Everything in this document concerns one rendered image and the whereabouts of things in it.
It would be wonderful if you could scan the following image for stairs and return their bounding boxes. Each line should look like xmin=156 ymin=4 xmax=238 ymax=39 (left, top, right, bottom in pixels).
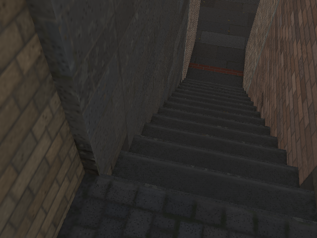
xmin=111 ymin=78 xmax=317 ymax=222

